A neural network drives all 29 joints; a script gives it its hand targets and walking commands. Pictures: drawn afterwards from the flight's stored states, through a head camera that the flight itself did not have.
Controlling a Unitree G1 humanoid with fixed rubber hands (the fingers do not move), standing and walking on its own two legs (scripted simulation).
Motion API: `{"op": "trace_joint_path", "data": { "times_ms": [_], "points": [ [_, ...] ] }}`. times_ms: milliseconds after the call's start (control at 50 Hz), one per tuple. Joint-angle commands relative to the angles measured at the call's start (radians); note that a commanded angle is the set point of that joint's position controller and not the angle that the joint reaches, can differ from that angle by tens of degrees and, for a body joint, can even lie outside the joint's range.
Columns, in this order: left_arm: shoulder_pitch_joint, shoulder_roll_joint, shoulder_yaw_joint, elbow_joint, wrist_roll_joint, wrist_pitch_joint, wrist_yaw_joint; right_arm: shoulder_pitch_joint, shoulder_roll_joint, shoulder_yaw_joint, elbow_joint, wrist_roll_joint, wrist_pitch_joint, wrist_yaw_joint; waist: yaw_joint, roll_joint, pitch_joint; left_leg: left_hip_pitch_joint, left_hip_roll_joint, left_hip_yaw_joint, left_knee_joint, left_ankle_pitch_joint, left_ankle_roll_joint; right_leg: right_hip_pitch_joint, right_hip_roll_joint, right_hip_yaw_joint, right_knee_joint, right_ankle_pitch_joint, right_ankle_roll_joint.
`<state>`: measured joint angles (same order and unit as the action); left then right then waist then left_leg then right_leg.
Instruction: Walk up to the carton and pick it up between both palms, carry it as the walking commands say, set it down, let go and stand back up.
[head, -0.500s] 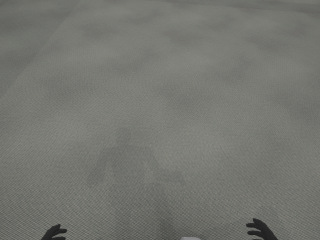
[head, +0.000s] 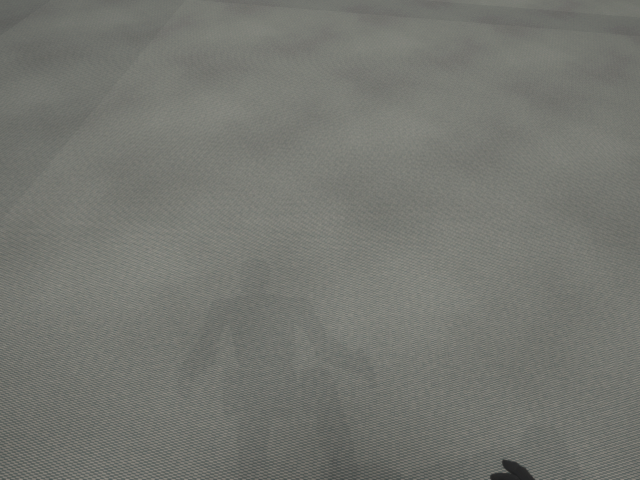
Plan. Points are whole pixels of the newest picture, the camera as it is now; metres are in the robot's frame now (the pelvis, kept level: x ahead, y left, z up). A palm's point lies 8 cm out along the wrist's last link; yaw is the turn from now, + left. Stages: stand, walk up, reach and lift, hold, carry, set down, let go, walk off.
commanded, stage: stand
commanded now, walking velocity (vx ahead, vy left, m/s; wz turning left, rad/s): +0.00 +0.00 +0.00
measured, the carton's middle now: out of the picture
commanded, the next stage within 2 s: walk up in 1.02 s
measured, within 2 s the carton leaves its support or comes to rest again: neither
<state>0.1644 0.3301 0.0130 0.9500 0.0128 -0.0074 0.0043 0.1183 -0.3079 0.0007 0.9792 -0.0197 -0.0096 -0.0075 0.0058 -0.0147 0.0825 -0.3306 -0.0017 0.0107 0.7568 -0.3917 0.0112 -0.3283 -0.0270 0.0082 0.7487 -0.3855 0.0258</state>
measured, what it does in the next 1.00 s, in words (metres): stands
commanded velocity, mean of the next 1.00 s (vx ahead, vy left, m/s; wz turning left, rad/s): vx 0.00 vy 0.00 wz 0.00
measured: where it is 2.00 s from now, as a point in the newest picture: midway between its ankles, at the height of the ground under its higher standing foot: outside the picture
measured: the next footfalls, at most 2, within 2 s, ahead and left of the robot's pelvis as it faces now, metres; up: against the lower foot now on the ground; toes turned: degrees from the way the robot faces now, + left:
right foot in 1.84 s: -0.05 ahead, -0.11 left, +0.00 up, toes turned -27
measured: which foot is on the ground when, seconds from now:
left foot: down 0.00-1.00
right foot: down 0.00-1.00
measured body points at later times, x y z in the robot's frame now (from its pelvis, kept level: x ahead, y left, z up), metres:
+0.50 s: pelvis +0.00 +0.01 +0.03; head +0.02 +0.03 +0.47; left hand +0.08 +0.30 -0.12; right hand +0.08 -0.28 -0.10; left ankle +0.01 +0.11 -0.71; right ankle +0.01 -0.14 -0.71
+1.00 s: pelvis +0.01 +0.01 +0.03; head +0.02 +0.02 +0.48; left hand +0.08 +0.30 -0.11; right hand +0.10 -0.28 -0.10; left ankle +0.01 +0.11 -0.71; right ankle +0.01 -0.14 -0.71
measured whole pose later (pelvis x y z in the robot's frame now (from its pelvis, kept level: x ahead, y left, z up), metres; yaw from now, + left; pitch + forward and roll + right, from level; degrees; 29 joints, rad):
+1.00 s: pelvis +0.01 +0.01 +0.03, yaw +1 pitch -3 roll +0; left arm 0.12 0.34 0.00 1.11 0.01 -0.02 0.00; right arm 0.08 -0.32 -0.01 1.12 -0.01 -0.02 0.01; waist 0.01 -0.03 0.07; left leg -0.13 -0.03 0.01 0.39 -0.21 0.03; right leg -0.13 -0.06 -0.01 0.39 -0.21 0.05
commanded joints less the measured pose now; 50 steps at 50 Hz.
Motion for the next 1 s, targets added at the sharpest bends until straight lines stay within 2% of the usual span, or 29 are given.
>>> {"op": "trace_joint_path", "data": {
  "times_ms": [0,20,40,80,120,160,240,300,340,360,400,460,480,520,560,640,680,700,720,740,780,800,820,860,880,900,940,960,980],
  "points": [
    [-0.054,0.196,0.046,-0.061,-0.005,-0.036,0.010,-0.044,-0.245,-0.060,-0.052,0.006,-0.023,-0.010,-0.007,-0.018,-0.137,0.046,0.093,-0.091,-0.159,0.201,0.054,0.038,-0.087,0.095,-0.190,0.210,-0.101],
    [-0.045,0.197,0.044,-0.052,0.003,-0.032,0.010,-0.055,-0.218,-0.062,-0.050,0.001,-0.029,-0.008,-0.028,0.018,-0.073,0.035,0.083,-0.107,-0.197,0.165,0.052,0.017,-0.076,0.095,-0.217,0.145,-0.099],
    [-0.025,0.181,0.038,-0.037,-0.004,-0.031,0.015,-0.064,-0.228,-0.061,-0.035,0.001,-0.029,0.000,-0.003,0.006,-0.100,0.035,0.095,-0.115,-0.192,0.167,0.049,0.026,-0.096,0.111,-0.219,0.140,-0.102],
    [-0.057,0.206,0.047,-0.035,-0.001,-0.022,0.013,-0.069,-0.219,-0.056,-0.042,-0.003,-0.026,0.000,-0.014,-0.066,-0.135,0.076,0.069,-0.069,-0.167,0.190,0.040,0.039,-0.113,0.098,-0.229,0.217,-0.108],
    [-0.018,0.225,0.032,-0.027,0.001,-0.040,0.009,-0.059,-0.230,-0.057,-0.030,-0.001,-0.022,0.006,0.003,0.022,-0.166,0.097,0.093,-0.098,-0.194,0.175,0.048,0.081,-0.108,0.117,-0.260,0.205,-0.092],
    [-0.057,0.240,0.051,-0.014,-0.001,-0.037,0.012,-0.057,-0.214,-0.054,-0.024,-0.006,-0.026,-0.001,-0.026,0.039,-0.123,0.062,0.088,-0.101,-0.240,0.198,0.046,0.074,-0.088,0.117,-0.250,0.220,-0.084],
    [-0.052,0.188,0.026,0.021,0.003,-0.037,0.012,-0.018,-0.276,-0.059,0.033,0.010,-0.026,-0.007,-0.014,-0.055,-0.085,0.081,0.087,-0.117,-0.282,0.159,0.048,0.080,-0.090,0.098,-0.308,0.204,-0.080],
    [-0.029,0.153,0.010,0.043,-0.005,-0.023,0.012,-0.036,-0.213,-0.031,0.030,0.008,-0.042,0.009,-0.008,-0.019,-0.095,0.131,0.100,-0.107,-0.311,0.234,0.041,0.100,-0.094,0.089,-0.342,0.220,-0.090],
    [-0.104,0.183,0.032,0.012,-0.004,-0.021,0.007,-0.078,-0.226,-0.042,0.041,0.012,-0.033,0.003,-0.006,0.071,-0.108,0.130,0.119,-0.138,-0.374,0.261,0.031,0.135,-0.074,0.051,-0.323,0.205,-0.064],
    [-0.069,0.200,0.035,0.037,-0.011,-0.027,0.008,-0.088,-0.228,-0.045,0.035,-0.002,-0.031,0.003,0.009,0.039,-0.067,0.110,0.126,-0.144,-0.385,0.240,0.047,0.138,-0.073,0.053,-0.322,0.190,-0.071],
    [-0.055,0.212,0.037,0.058,-0.008,-0.031,0.009,-0.092,-0.274,-0.053,0.048,0.003,-0.031,0.004,0.015,0.089,-0.073,0.101,0.116,-0.139,-0.405,0.238,0.036,0.178,-0.077,0.050,-0.363,0.211,-0.056],
    [-0.044,0.202,0.034,0.066,-0.009,-0.030,0.004,-0.093,-0.242,-0.051,0.058,0.010,-0.033,0.004,0.028,-0.001,-0.116,0.136,0.120,-0.140,-0.421,0.200,0.040,0.215,-0.073,0.030,-0.381,0.198,-0.057],
    [-0.073,0.218,0.040,0.060,0.000,-0.025,0.006,-0.080,-0.224,-0.047,0.048,0.007,-0.031,0.006,0.006,0.043,-0.128,0.136,0.103,-0.104,-0.420,0.239,0.025,0.217,-0.084,0.041,-0.361,0.279,-0.052],
    [-0.093,0.215,0.045,0.072,0.003,-0.037,0.010,-0.058,-0.228,-0.053,0.069,0.005,-0.039,0.000,-0.004,0.006,-0.102,0.169,0.102,-0.109,-0.422,0.260,0.019,0.177,-0.082,0.043,-0.394,0.218,-0.054],
    [-0.058,0.231,0.037,0.074,-0.012,-0.030,0.003,-0.077,-0.251,-0.048,0.068,0.000,-0.037,0.003,0.004,0.094,-0.090,0.166,0.108,-0.102,-0.422,0.250,0.029,0.175,-0.081,0.047,-0.395,0.220,-0.045],
    [-0.070,0.215,0.040,0.092,0.007,-0.034,0.006,-0.056,-0.232,-0.051,0.072,0.021,-0.037,0.006,-0.010,0.016,-0.137,0.215,0.115,-0.095,-0.433,0.386,0.020,0.211,-0.088,0.022,-0.383,0.325,-0.042],
    [-0.066,0.216,0.040,0.081,-0.009,-0.033,0.004,-0.106,-0.242,-0.050,0.067,-0.001,-0.039,0.002,0.019,0.004,-0.094,0.181,0.123,-0.112,-0.435,0.369,0.032,0.219,-0.101,0.045,-0.410,0.298,-0.043],
    [-0.096,0.199,0.030,0.081,0.000,-0.032,-0.001,-0.073,-0.253,-0.063,0.069,0.015,-0.028,-0.001,-0.016,-0.006,-0.100,0.224,0.121,-0.104,-0.444,0.383,0.021,0.178,-0.097,0.028,-0.405,0.314,-0.044],
    [-0.053,0.202,0.030,0.093,0.003,-0.035,0.001,-0.044,-0.249,-0.058,0.080,0.011,-0.034,-0.005,-0.010,0.034,-0.092,0.244,0.122,-0.118,-0.428,0.378,0.024,0.169,-0.090,0.040,-0.403,0.256,-0.045],
    [-0.089,0.187,0.028,0.086,0.006,-0.034,0.006,-0.075,-0.244,-0.054,0.077,0.015,-0.030,0.000,-0.012,-0.019,-0.108,0.220,0.130,-0.128,-0.465,0.367,0.024,0.201,-0.087,0.035,-0.409,0.295,-0.045],
    [-0.081,0.203,0.032,0.084,-0.008,-0.022,0.009,-0.098,-0.269,-0.055,0.068,0.019,-0.033,-0.006,0.006,0.025,-0.140,0.211,0.126,-0.126,-0.436,0.371,0.027,0.220,-0.100,0.029,-0.408,0.310,-0.045],
    [-0.096,0.208,0.030,0.082,0.013,-0.016,0.012,-0.061,-0.258,-0.059,0.078,0.022,-0.036,0.000,-0.034,0.001,-0.070,0.236,0.111,-0.111,-0.469,0.337,0.014,0.155,-0.090,0.028,-0.416,0.266,-0.047],
    [-0.067,0.161,0.022,0.075,-0.021,-0.021,0.006,-0.117,-0.264,-0.055,0.067,0.012,-0.034,-0.003,0.020,0.071,-0.100,0.205,0.120,-0.111,-0.452,0.346,0.023,0.196,-0.104,0.039,-0.422,0.264,-0.044],
    [-0.062,0.196,0.023,0.102,-0.002,-0.031,0.005,-0.051,-0.252,-0.054,0.076,0.003,-0.030,0.002,-0.005,-0.031,-0.136,0.244,0.117,-0.105,-0.434,0.330,0.018,0.194,-0.099,0.036,-0.410,0.246,-0.046],
    [-0.088,0.215,0.033,0.091,-0.005,-0.026,0.003,-0.085,-0.287,-0.071,0.084,0.015,-0.031,0.000,-0.006,0.009,-0.084,0.189,0.108,-0.121,-0.468,0.268,0.025,0.175,-0.098,0.042,-0.432,0.245,-0.043],
    [-0.084,0.250,0.040,0.098,-0.006,-0.023,0.009,-0.078,-0.241,-0.050,0.076,0.002,-0.028,0.007,0.003,-0.024,-0.068,0.184,0.116,-0.129,-0.464,0.332,0.017,0.196,-0.103,0.040,-0.415,0.231,-0.038],
    [-0.072,0.214,0.029,0.099,-0.002,-0.031,0.009,-0.107,-0.235,-0.049,0.076,0.016,-0.032,0.003,-0.003,0.067,-0.099,0.174,0.106,-0.111,-0.454,0.338,0.032,0.224,-0.116,0.051,-0.429,0.290,-0.049],
    [-0.054,0.219,0.035,0.098,-0.009,-0.024,0.013,-0.082,-0.264,-0.049,0.077,0.013,-0.032,0.005,0.004,0.060,-0.116,0.207,0.109,-0.092,-0.439,0.322,0.019,0.222,-0.111,0.054,-0.422,0.287,-0.049],
    [-0.099,0.187,0.023,0.087,0.007,-0.026,0.002,-0.062,-0.238,-0.044,0.081,0.029,-0.034,0.003,-0.031,0.026,-0.104,0.219,0.115,-0.103,-0.454,0.345,0.013,0.193,-0.114,0.060,-0.422,0.309,-0.060]
  ]
}}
